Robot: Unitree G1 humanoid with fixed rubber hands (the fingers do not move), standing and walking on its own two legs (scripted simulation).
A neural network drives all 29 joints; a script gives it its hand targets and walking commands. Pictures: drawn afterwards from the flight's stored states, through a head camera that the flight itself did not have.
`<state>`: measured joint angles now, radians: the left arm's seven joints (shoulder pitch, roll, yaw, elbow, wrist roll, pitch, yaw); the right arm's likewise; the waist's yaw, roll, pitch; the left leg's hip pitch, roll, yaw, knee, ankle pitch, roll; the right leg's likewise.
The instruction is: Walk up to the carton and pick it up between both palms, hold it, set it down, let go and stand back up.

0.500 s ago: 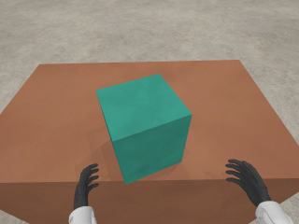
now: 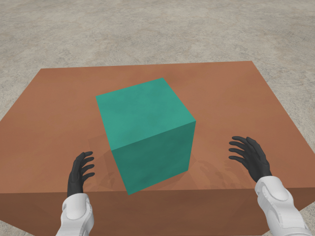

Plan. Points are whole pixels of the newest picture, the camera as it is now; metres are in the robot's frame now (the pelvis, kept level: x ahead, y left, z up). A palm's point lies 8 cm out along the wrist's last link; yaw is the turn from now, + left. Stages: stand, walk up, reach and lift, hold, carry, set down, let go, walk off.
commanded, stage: reach and lift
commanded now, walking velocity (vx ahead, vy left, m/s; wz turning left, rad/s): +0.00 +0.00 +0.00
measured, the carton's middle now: (145, 136) +0.39 +0.07 +0.01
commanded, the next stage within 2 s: none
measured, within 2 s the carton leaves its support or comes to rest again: neither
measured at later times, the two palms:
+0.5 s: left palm (67, 161) +0.25 +0.23 +0.10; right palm (243, 125) +0.34 -0.19 +0.11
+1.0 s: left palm (65, 139) +0.28 +0.24 +0.13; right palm (233, 95) +0.39 -0.16 +0.17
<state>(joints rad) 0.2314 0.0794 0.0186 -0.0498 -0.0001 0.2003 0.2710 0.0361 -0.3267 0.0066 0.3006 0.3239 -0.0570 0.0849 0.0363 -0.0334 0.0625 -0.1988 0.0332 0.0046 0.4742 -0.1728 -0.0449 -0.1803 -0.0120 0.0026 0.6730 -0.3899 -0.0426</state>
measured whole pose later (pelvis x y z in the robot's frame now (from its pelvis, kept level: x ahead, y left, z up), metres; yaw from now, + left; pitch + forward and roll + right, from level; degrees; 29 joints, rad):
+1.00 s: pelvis -0.01 +0.00 +0.00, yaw +0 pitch -5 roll +4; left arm -0.32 0.08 0.23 -0.08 -0.01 0.74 0.24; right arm -0.62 -0.40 0.05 0.36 0.46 0.40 -0.03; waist 0.09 -0.03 0.09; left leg -0.21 0.03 0.00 0.44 -0.14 -0.05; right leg -0.21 -0.01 0.00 0.67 -0.37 -0.05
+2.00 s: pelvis -0.02 +0.01 +0.00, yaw +0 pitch +7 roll +2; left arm -0.53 0.08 0.19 0.52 -0.02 0.32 0.23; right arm -0.85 -0.29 0.09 0.86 0.33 0.13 0.01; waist 0.14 0.00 0.00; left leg -0.48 0.05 0.00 0.44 -0.09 -0.05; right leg -0.47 0.01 0.00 0.64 -0.30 -0.05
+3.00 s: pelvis -0.01 +0.01 -0.01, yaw +0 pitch +19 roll +2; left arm -0.48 -0.10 0.33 0.58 0.00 -0.09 0.22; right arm -0.81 -0.13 0.06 0.97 0.06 -0.19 -0.04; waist 0.16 0.00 -0.13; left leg -0.71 0.06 0.00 0.44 -0.07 -0.06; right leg -0.69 0.02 0.00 0.64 -0.28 -0.05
